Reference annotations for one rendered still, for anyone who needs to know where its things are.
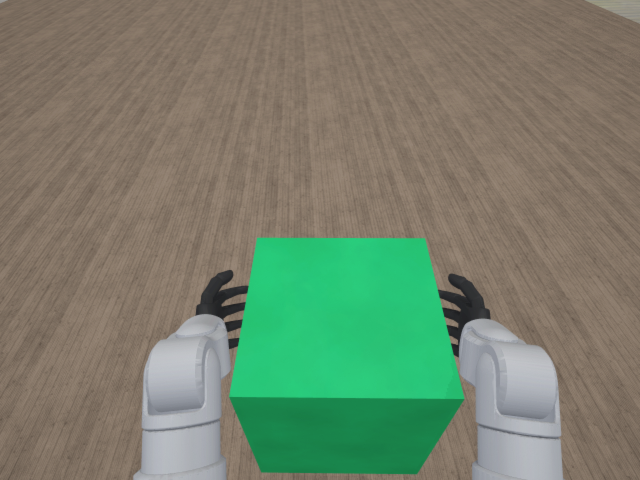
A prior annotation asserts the robot left hand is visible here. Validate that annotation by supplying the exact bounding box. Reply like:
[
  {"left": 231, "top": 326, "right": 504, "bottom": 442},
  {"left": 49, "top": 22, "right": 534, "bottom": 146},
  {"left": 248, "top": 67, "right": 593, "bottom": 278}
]
[{"left": 195, "top": 270, "right": 249, "bottom": 349}]

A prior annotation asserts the robot right hand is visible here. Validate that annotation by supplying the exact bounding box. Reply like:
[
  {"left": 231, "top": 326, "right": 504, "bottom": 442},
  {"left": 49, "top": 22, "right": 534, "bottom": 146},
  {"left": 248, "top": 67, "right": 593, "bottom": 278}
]
[{"left": 438, "top": 274, "right": 491, "bottom": 357}]

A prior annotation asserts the carton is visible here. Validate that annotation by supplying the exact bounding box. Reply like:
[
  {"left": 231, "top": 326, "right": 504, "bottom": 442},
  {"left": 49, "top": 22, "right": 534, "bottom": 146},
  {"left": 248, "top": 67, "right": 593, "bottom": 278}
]
[{"left": 229, "top": 238, "right": 464, "bottom": 474}]

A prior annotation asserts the left robot forearm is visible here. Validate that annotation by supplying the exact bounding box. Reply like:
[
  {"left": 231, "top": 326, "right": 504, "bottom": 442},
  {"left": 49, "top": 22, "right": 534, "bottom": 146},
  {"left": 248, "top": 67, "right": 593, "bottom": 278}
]
[{"left": 133, "top": 314, "right": 231, "bottom": 480}]

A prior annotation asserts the right robot forearm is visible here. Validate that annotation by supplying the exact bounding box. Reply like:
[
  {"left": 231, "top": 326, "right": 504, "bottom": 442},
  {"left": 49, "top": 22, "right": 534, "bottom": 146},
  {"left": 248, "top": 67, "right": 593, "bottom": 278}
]
[{"left": 459, "top": 319, "right": 565, "bottom": 480}]

